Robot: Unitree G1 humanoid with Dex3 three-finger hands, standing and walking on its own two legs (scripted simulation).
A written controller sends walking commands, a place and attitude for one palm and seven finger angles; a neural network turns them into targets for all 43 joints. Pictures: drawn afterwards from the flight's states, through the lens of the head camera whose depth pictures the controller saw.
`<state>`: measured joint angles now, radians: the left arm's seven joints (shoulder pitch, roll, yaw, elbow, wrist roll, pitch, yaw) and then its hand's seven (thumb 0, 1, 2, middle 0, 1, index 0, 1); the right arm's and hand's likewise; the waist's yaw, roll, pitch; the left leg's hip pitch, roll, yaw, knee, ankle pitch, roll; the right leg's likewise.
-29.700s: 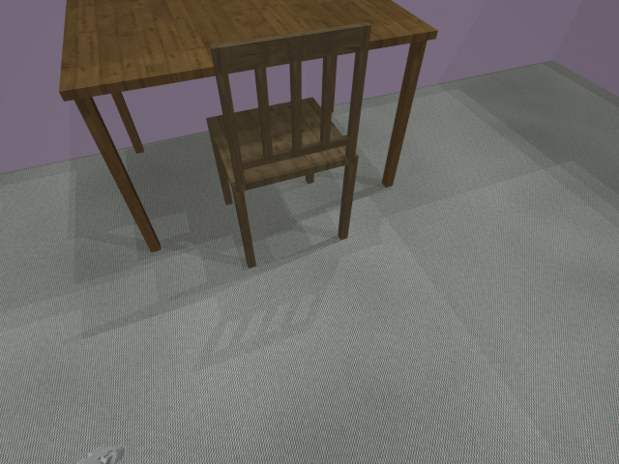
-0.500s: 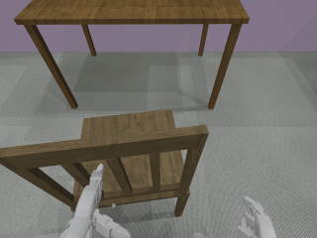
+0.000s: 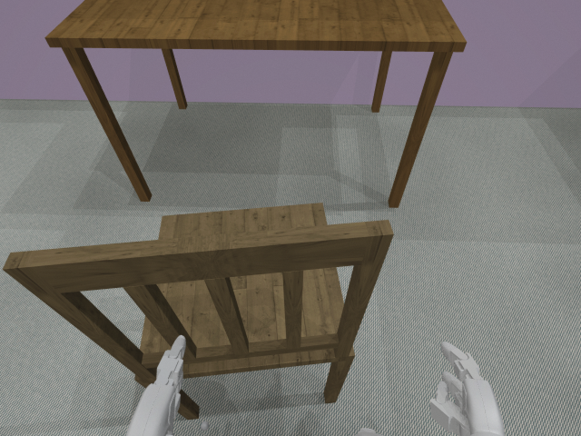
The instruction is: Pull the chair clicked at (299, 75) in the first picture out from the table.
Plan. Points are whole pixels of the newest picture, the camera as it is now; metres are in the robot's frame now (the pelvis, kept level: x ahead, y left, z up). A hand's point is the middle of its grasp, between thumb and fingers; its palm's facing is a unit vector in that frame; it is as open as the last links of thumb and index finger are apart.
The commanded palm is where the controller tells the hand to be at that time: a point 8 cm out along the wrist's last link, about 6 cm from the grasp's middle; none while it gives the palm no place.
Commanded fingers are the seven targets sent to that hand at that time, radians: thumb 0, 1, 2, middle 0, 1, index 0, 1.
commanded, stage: draw the hand back to the body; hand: left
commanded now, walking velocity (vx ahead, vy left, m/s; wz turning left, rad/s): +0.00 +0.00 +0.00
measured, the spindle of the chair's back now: (231, 317) +0.30 +0.11 -0.04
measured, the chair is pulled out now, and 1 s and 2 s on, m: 0.60 0.60 0.60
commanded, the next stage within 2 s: step back with the hand held close in 1.62 s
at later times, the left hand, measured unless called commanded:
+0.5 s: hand (147, 396) +0.17 +0.15 +0.08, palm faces +0.05 -0.99 -0.10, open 17.5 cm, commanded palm +0.13 +0.22 +0.10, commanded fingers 0.00 -0.41 0.27 -0.02 -0.03 -0.02 -0.03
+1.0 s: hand (49, 362) +0.18 +0.23 +0.15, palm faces +0.34 -0.83 -0.44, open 12.4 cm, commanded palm +0.14 +0.27 +0.19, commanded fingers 0.00 0.50 0.71 -0.14 -0.22 -0.14 -0.22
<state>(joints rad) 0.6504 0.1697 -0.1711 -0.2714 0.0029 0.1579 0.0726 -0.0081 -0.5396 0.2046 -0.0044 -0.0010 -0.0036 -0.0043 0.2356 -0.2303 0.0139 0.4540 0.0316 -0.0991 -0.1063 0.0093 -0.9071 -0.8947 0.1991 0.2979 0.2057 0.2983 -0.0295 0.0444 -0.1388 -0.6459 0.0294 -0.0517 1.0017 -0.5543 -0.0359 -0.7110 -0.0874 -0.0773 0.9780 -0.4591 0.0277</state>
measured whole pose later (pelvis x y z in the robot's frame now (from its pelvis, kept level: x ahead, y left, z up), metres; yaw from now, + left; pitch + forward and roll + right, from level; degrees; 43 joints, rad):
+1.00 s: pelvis +0.02 -0.01 +0.05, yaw +0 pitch -2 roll -1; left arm 0.62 0.34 0.15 -0.42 -0.05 0.05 0.18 0.00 0.16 0.54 -0.11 -0.14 -0.18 -0.19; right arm 0.19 -0.23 0.02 0.61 0.03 -0.15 -0.12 0.01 -0.91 -0.89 0.20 0.30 0.20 0.30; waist 0.07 0.09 0.00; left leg -0.15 0.05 -0.05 0.58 -0.39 -0.05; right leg -0.22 -0.06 -0.10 0.58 -0.32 0.02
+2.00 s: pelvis -0.01 +0.01 +0.06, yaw -3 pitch -1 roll +0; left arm 0.55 0.38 0.39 -0.47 -0.05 -0.09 0.15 0.02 0.89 0.90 -0.21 -0.30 -0.21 -0.31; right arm 0.12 -0.22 -0.02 0.59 0.02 -0.02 -0.07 0.01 -0.91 -0.89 0.20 0.30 0.21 0.30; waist 0.01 0.06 0.06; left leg -0.16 0.03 0.01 0.47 -0.30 -0.02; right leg -0.24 -0.07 -0.04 0.46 -0.20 0.04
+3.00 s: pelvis -0.08 +0.01 +0.04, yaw -1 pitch +2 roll -1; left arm 0.55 0.44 0.47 -0.57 0.00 -0.21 0.21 0.02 0.88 0.90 -0.21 -0.30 -0.21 -0.31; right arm 0.18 -0.20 -0.02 0.64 0.00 -0.13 -0.09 0.01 -0.91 -0.89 0.20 0.30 0.21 0.30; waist 0.01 -0.01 0.04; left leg -0.43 0.04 -0.02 0.66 -0.26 -0.02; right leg -0.46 -0.05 -0.05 0.54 -0.12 0.03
